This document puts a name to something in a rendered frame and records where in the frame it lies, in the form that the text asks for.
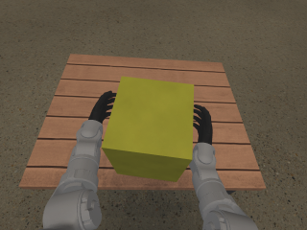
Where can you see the carton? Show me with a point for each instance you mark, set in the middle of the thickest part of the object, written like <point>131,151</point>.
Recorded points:
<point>150,129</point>

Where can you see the robot left upper arm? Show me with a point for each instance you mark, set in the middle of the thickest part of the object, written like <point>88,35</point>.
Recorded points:
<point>75,210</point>

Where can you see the robot left forearm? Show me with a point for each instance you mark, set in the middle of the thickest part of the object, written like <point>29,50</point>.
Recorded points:
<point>84,162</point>

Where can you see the table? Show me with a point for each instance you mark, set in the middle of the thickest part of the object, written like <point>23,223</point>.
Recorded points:
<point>86,78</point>

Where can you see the robot left hand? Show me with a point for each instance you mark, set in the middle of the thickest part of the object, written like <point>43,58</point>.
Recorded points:
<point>99,111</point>

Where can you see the robot right forearm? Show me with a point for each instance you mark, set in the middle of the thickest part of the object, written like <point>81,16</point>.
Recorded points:
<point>208,186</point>

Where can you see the robot right upper arm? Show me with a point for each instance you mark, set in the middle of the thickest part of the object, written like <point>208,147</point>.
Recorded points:
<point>223,220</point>

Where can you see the robot right hand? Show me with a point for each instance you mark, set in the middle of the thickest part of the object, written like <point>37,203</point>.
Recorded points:
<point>205,129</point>

